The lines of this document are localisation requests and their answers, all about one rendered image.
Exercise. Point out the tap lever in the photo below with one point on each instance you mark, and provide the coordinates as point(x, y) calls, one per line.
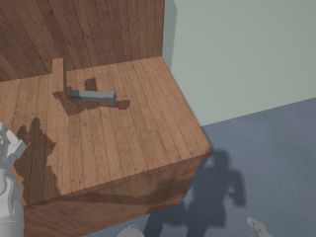
point(109, 96)

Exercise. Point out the left robot forearm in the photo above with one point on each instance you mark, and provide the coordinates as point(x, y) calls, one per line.
point(12, 222)

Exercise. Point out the right robot hand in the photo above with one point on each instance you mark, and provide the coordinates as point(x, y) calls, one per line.
point(259, 228)

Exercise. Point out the left robot thigh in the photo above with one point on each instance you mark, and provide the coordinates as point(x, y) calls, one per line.
point(130, 232)

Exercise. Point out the left robot shin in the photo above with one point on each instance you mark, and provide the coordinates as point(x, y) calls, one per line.
point(133, 226)

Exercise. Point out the counter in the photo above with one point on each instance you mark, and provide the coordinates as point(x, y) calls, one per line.
point(89, 165)

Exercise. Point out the left robot hand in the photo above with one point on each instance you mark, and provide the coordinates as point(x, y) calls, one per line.
point(14, 150)

